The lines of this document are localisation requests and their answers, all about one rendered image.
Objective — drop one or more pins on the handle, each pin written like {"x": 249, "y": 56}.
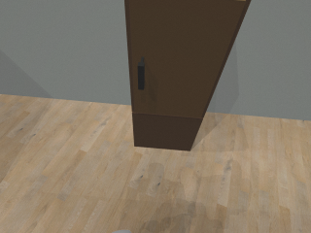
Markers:
{"x": 141, "y": 74}

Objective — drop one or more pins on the cupboard door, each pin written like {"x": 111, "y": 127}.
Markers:
{"x": 183, "y": 43}

